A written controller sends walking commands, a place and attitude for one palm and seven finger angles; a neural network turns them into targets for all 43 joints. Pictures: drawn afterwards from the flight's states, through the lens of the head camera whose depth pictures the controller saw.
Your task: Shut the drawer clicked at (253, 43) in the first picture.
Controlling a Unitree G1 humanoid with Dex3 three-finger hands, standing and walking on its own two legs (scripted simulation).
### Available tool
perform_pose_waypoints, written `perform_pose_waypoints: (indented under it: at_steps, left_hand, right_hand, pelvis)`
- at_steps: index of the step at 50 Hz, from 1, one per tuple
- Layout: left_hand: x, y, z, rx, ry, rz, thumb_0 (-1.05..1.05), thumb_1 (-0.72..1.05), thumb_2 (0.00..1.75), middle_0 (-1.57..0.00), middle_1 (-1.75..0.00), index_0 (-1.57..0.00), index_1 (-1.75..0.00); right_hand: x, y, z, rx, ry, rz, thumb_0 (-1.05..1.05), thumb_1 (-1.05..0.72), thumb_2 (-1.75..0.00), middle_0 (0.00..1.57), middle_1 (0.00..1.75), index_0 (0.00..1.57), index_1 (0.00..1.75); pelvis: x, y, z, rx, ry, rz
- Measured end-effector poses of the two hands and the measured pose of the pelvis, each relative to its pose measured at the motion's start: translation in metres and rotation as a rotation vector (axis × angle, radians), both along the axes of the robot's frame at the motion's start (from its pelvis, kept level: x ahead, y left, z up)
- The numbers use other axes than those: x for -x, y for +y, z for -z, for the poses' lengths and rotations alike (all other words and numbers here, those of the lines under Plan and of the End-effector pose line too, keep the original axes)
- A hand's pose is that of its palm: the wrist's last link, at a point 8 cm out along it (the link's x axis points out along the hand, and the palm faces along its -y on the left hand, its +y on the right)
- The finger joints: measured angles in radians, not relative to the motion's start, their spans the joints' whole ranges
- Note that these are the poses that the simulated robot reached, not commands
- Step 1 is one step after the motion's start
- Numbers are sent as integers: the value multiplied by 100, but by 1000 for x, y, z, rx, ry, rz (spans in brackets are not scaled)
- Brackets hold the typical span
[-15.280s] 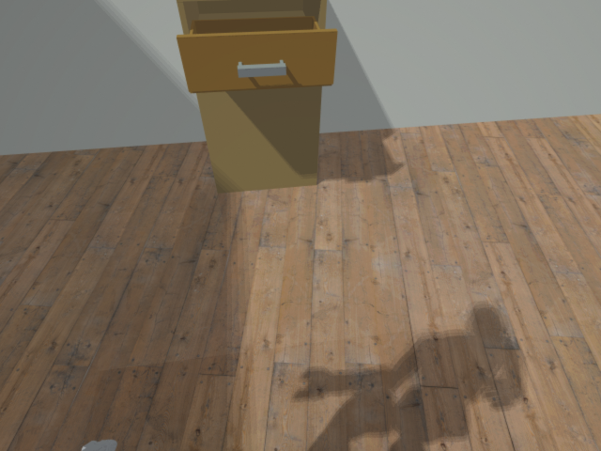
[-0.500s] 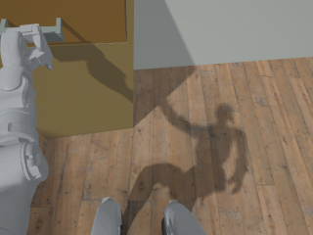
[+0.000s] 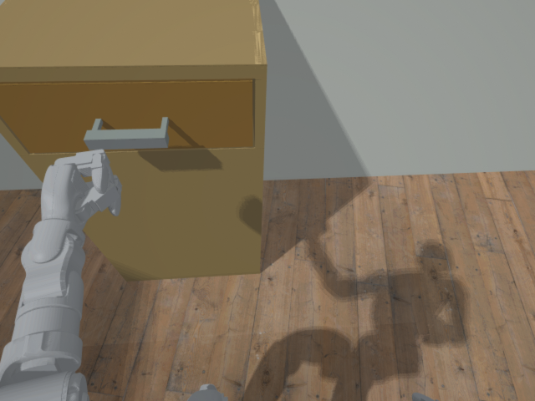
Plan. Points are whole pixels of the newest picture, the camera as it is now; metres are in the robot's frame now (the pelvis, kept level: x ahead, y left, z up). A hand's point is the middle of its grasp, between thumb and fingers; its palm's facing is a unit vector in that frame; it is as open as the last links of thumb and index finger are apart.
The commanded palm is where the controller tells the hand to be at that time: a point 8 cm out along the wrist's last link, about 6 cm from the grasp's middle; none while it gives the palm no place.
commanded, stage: draw the hand back to the body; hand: left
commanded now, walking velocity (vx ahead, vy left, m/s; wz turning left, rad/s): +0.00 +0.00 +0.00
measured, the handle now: (130, 131) +0.57 +0.25 +0.05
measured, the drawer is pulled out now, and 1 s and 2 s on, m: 0.00 0.00 0.00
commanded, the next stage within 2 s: step back with the hand held close in 1.04 s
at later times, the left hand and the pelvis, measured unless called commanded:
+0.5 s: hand (41, 258) +0.26 +0.24 +0.16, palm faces +0.33 -0.90 -0.29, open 3.3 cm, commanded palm +0.21 +0.27 +0.18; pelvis -0.01 +0.00 +0.04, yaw +1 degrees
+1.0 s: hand out of the picture +0.17 +0.24 +0.21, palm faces +0.42 -0.81 -0.41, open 3.3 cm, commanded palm +0.13 +0.27 +0.22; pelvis +0.00 -0.01 +0.05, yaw +1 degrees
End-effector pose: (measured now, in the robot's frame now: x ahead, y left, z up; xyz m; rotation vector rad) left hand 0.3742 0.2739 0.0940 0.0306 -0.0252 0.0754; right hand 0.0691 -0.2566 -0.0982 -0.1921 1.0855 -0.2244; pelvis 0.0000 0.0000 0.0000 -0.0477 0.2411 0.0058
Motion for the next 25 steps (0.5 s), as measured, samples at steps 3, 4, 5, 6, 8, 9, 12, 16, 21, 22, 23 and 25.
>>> perform_pose_waypoints:
  at_steps: [3, 4, 5, 6, 8, 9, 12, 16, 21, 22, 23, 25]
  left_hand:
    - [19, 0, -9, 0, -10, 6, 2, 90, 90, -140, -160, -140, -160]
    - [24, 0, -12, 0, -11, 8, 2, 90, 90, -140, -160, -140, -160]
    - [30, 0, -14, 1, -12, 10, 2, 90, 90, -140, -160, -140, -160]
    - [36, 0, -17, 2, -13, 12, 2, 90, 90, -140, -160, -140, -160]
    - [48, 0, -23, 1, -18, 16, 2, 90, 90, -140, -160, -140, -160]
    - [54, 0, -27, 0, -23, 18, 2, 90, 90, -140, -160, -140, -160]
    - [75, -1, -40, -120, -12, -47, 2, 90, 90, -140, -160, -140, -160]
    - [102, -2, -50, -207, 16, -145, 2, 90, 90, -140, -160, -140, -160]
    - [132, 2, -64, -250, 18, -232, 2, 89, 90, -140, -160, -140, -160]
    - [137, 3, -68, -256, 13, -244, 2, 89, 90, -140, -160, -140, -160]
    - [142, 3, -71, -262, 6, -253, 2, 89, 90, -140, -160, -140, -160]
    - [152, 3, -79, -275, -11, -269, 2, 89, 90, -140, -160, -140, -160]
  right_hand:
    - [-28, 3, -8, 0, -86, -41, 1, -90, -90, 20, 30, 20, 30]
    - [-37, 4, -11, 0, -114, -55, 1, -90, -90, 20, 30, 20, 30]
    - [-46, 5, -14, -1, -142, -68, 1, -90, -90, 20, 30, 20, 30]
    - [-54, 7, -18, -3, -170, -80, 1, -90, -90, 20, 30, 20, 30]
    - [-69, 11, -25, -9, -226, -104, 1, -90, -90, 20, 30, 20, 30]
    - [-75, 14, -28, -14, -254, -115, 1, -90, -90, 20, 30, 20, 30]
    - [-92, 21, -40, -20, -310, -135, 1, -90, -90, 20, 30, 20, 30]
    - [-107, 32, -53, -26, -347, -160, 1, -90, -90, 20, 30, 20, 30]
    - [-115, 40, -63, -26, -366, -194, 1, -90, -90, 20, 30, 20, 30]
    - [-116, 41, -65, -26, -368, -200, 1, -90, -90, 20, 30, 20, 30]
    - [-117, 42, -66, -27, -370, -205, 1, -90, -90, 20, 30, 20, 30]
    - [-117, 43, -68, -28, -373, -213, 1, -90, -90, 20, 30, 20, 30]
  pelvis:
    - [0, 0, -4, -3, -32, -11]
    - [0, 0, -5, -4, -42, -14]
    - [1, 0, -6, -6, -52, -17]
    - [1, 0, -7, -7, -62, -20]
    - [3, 0, -9, -11, -81, -23]
    - [3, 0, -10, -13, -90, -23]
    - [5, -1, -17, -23, -127, -17]
    - [6, -1, -27, -34, -173, -17]
    - [7, -3, -38, -42, -225, -21]
    - [6, -3, -39, -43, -234, -21]
    - [6, -3, -41, -44, -242, -21]
    - [5, -4, -43, -45, -258, -21]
